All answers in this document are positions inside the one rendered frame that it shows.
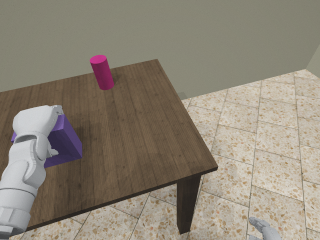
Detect robot left hand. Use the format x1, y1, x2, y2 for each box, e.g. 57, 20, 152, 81
12, 105, 64, 159

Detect table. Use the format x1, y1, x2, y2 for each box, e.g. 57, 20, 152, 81
0, 59, 219, 237

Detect robot right hand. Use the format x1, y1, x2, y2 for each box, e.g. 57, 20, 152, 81
246, 216, 282, 240

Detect sponge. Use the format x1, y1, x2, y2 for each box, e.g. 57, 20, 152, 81
11, 114, 83, 168

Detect left robot forearm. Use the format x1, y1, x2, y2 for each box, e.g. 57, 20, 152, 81
0, 131, 49, 240

